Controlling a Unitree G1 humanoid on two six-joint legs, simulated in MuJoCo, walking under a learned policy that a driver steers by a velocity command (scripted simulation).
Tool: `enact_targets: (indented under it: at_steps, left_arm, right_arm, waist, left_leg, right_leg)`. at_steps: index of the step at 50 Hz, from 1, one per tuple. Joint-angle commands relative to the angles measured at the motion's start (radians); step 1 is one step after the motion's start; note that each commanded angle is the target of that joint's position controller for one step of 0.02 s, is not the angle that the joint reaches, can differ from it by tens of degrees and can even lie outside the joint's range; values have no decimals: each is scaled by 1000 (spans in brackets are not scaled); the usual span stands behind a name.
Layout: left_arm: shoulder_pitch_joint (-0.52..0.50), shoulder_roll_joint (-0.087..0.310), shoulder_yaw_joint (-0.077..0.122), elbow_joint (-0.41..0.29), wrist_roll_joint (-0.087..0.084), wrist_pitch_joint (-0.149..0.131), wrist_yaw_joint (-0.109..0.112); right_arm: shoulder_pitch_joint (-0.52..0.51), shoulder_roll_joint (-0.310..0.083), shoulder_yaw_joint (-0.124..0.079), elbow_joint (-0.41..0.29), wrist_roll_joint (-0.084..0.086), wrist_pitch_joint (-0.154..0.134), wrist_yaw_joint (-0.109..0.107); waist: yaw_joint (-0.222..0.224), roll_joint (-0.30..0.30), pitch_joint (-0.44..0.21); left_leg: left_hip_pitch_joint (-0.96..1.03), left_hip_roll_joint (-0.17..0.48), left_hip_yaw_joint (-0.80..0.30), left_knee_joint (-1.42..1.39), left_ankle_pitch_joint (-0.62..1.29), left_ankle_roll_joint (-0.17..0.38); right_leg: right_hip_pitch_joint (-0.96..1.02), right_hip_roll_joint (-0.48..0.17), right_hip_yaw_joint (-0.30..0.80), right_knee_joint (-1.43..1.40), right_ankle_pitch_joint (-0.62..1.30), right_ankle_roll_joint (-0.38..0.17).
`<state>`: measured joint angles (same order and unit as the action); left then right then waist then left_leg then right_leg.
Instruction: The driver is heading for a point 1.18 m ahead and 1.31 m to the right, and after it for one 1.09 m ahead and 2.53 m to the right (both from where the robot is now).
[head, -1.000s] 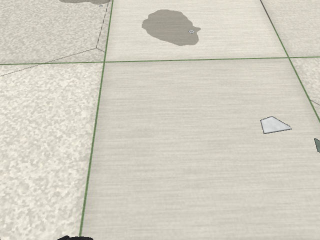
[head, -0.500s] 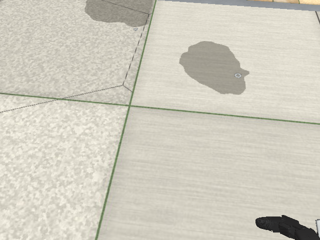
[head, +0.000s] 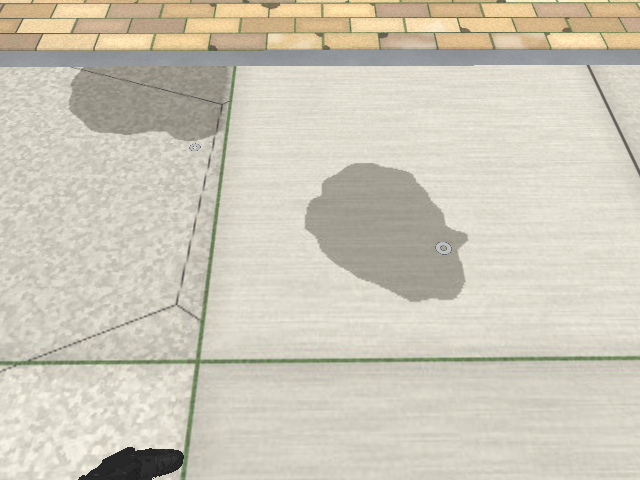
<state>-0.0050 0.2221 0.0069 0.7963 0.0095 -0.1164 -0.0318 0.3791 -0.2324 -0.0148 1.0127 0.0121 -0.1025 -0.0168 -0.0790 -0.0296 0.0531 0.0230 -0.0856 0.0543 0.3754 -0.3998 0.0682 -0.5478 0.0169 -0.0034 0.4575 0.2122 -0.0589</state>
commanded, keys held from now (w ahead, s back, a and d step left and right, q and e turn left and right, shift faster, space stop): e+shift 0.74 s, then w+e+shift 0.26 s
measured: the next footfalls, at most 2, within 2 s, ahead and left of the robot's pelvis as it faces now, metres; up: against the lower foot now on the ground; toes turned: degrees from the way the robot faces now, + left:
right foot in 0.02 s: +0.23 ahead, -0.09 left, +0.00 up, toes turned +1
left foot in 0.42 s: +0.23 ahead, +0.12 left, +0.00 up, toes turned -28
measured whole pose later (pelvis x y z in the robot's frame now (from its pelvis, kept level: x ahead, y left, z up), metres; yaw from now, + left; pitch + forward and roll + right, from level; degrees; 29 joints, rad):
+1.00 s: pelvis +0.11 -0.04 +0.00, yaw -51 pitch +3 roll +1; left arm 0.32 0.30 0.08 0.66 0.00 0.00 -0.03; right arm 0.18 -0.34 -0.11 0.73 -0.03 -0.04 0.02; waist 0.00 0.06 -0.03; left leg -0.49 0.11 0.04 1.11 -0.44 -0.02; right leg -0.25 0.01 -0.03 0.61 -0.43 -0.08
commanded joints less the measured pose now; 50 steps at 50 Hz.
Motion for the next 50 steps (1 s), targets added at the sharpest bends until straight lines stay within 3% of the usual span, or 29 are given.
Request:
enact_targets:
  at_steps: [1, 2, 3, 4, 6, 7, 9, 12, 15, 18, 20, 21, 22, 23, 24, 25, 26, 28, 32, 37, 40, 42, 44, 45, 46, 47, 48, 49, 50]
  left_arm:
    - [334, 214, 70, 60, 16, -6, 6]
    - [340, 272, 72, 32, 45, 8, 9]
    - [321, 219, 55, 12, 42, 14, 5]
    - [247, 205, 62, -33, 15, 28, 2]
    - [135, 188, 61, -70, -15, 57, 15]
    - [125, 190, 62, -79, -12, 66, 22]
    - [100, 183, 65, -102, 4, 83, 28]
    - [135, 224, 90, -131, 0, 103, 52]
    - [143, 242, 106, -158, -21, 125, 72]
    - [162, 241, 117, -174, -22, 146, 84]
    - [158, 238, 122, -191, -27, 157, 88]
    - [162, 223, 119, -199, -34, 160, 87]
    - [227, 168, 106, -191, -39, 167, 85]
    - [217, 147, 109, -226, -52, 157, 79]
    - [224, 248, 131, -218, -29, 141, 69]
    - [260, 277, 144, -189, -26, 144, 64]
    - [295, 251, 140, -161, -21, 155, 66]
    - [313, 200, 124, -164, -19, 168, 60]
    - [172, 161, 99, -256, -37, 163, 48]
    - [144, 140, 86, -307, -33, 164, 21]
    - [153, 166, 96, -308, -40, 171, 4]
    - [173, 177, 105, -289, -43, 167, -8]
    - [287, 161, 111, -213, -46, 159, -11]
    - [415, 174, 125, -138, -51, 155, -1]
    - [586, 237, 154, -80, -57, 145, 10]
    - [589, 360, 157, -121, -44, 109, 8]
    - [536, 315, 145, -165, -34, 64, -8]
    - [457, 293, 128, -170, 33, 97, 12]
    - [411, 264, 115, -181, 35, 103, 19]
  right_arm:
    - [-112, -174, -34, -84, -18, 10, -12]
    - [30, -88, -10, -83, -39, 12, -5]
    - [142, -54, 9, -69, -25, 10, 15]
    - [57, -140, -10, -93, -14, 16, 22]
    - [-120, -170, -31, -151, -18, 46, -6]
    - [-144, -174, -39, -176, -24, 63, -18]
    - [-137, -130, -35, -196, -23, 83, -31]
    - [-172, -104, -32, -205, -14, 89, -43]
    - [-231, -122, -40, -227, -6, 100, -43]
    - [-264, -137, -47, -247, -1, 89, -33]
    - [-211, -157, -58, -237, 5, 77, -23]
    - [-159, -183, -70, -225, 4, 74, -20]
    - [-145, -237, -83, -234, -15, 79, -24]
    - [-221, -284, -92, -252, -63, 87, -23]
    - [-301, -217, -79, -297, -79, 79, -26]
    - [-362, -164, -68, -326, -62, 78, -36]
    - [-383, -140, -62, -341, -41, 78, -42]
    - [-365, -145, -56, -347, -27, 83, -53]
    - [-249, -179, -67, -334, -37, 101, -59]
    - [-242, -246, -100, -342, -31, 107, -35]
    - [-231, -286, -124, -340, 5, 85, -10]
    - [-251, -285, -129, -340, 20, 68, 0]
    - [-289, -266, -129, -334, 31, 66, 6]
    - [-284, -218, -119, -329, 20, 67, 7]
    - [-335, -143, -96, -353, 0, 64, 15]
    - [-391, -50, -67, -446, -22, 37, 25]
    - [-496, -120, -73, -494, 13, -8, 37]
    - [-488, -146, -67, -475, -109, 22, 53]
    - [-415, -174, -75, -439, -107, 26, 66]
  waist:
    - [203, 41, -213]
    - [138, -224, -340]
    - [105, -255, -526]
    - [133, -124, -453]
    - [99, 76, -227]
    - [75, 66, -184]
    - [32, -13, -145]
    - [45, -62, -211]
    - [64, -96, -212]
    - [79, -140, -177]
    - [55, -155, -170]
    - [35, -140, -173]
    - [63, -9, -225]
    - [108, 323, -184]
    - [122, 298, -135]
    - [141, 212, -125]
    - [143, 150, -122]
    - [130, 119, -97]
    - [41, 168, -84]
    - [29, 192, -121]
    - [35, 222, -142]
    - [63, 218, -118]
    - [133, 161, -108]
    - [175, 70, -122]
    - [255, -138, -96]
    - [201, -362, -31]
    - [241, -211, -45]
    - [216, -141, 6]
    - [167, -95, 22]
  left_leg:
    - [-156, 118, 6, 423, 751, -34]
    - [-458, -16, 17, 877, 9, -110]
    - [-595, -39, -145, 1090, -292, -130]
    - [-651, 5, -188, 1138, -239, -124]
    - [-684, 50, -168, 1028, -113, -114]
    - [-637, 63, -172, 952, -77, -107]
    - [-552, 57, -160, 732, -53, -100]
    - [-468, 7, -150, 516, 10, -122]
    - [-435, -7, -175, 396, 97, -126]
    - [-388, -15, -188, 269, 115, -114]
    - [-282, 4, -188, 115, 162, -91]
    - [-173, 57, -186, 1, 212, -64]
    - [-48, 257, -330, -64, 146, 7]
    - [-116, 446, -587, -149, 152, 130]
    - [-177, 471, -590, -170, 203, 158]
    - [-194, 416, -458, -129, 236, 120]
    - [-200, 352, -361, -99, 271, 86]
    - [-205, 326, -256, -87, 354, 88]
    - [-84, 338, -159, -98, 430, 141]
    - [-97, 394, -46, -79, 497, 150]
    - [-147, 432, -56, -165, 10, 109]
    - [-176, 454, -50, -182, -125, 78]
    - [-253, 428, 31, -105, -195, 32]
    - [-341, 367, 106, 49, -213, -2]
    - [-616, 274, 194, 478, -158, -58]
    - [-1085, 116, 91, 871, -270, -93]
    - [-1214, 108, -110, 940, -169, -66]
    - [-1199, 183, -80, 913, -63, -82]
    - [-1087, 195, -74, 847, 44, -95]
  right_leg:
    - [487, -31, 34, 3, 403, -62]
    - [773, -292, 349, 97, 851, -275]
    - [911, -410, 614, 46, 784, -410]
    - [803, -353, 574, -4, 543, -376]
    - [472, -253, 483, -107, 79, -284]
    - [347, -223, 484, -149, -59, -263]
    - [214, -142, 439, -185, -186, -213]
    - [202, -104, 448, -180, -219, -184]
    - [193, -88, 502, -203, -473, -133]
    - [194, -70, 559, -215, -597, -95]
    - [177, -49, 583, -195, -633, -62]
    - [124, -8, 554, -148, -685, -23]
    - [34, 73, 444, 59, -808, 20]
    - [-126, 197, 205, 351, -804, 47]
    - [-172, 93, 207, 525, -731, 83]
    - [-150, 70, 178, 610, -657, 91]
    - [-133, 65, 157, 684, -607, 103]
    - [-160, 29, 109, 832, -558, 128]
    - [-227, -62, 28, 691, -504, 180]
    - [-62, -105, -27, 475, -528, 156]
    - [62, -102, -74, 370, -573, 92]
    - [143, -96, -98, 278, -614, 37]
    - [326, -59, -166, 116, -556, -18]
    - [492, -6, -187, 57, -574, -48]
    - [719, -98, 40, -28, -676, -133]
    - [821, -312, 601, -95, -762, -286]
    - [801, -390, 801, -275, -910, -361]
    - [691, -367, 665, -290, -934, -276]
    - [614, -300, 553, -293, -865, -242]
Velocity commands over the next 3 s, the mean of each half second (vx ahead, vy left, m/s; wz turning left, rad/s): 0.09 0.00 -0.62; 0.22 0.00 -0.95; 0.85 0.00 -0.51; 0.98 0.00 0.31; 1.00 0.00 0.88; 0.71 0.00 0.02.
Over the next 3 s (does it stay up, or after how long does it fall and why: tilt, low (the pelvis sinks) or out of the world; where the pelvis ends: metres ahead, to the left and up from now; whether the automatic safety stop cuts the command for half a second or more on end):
stays up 1.14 -1.34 0.01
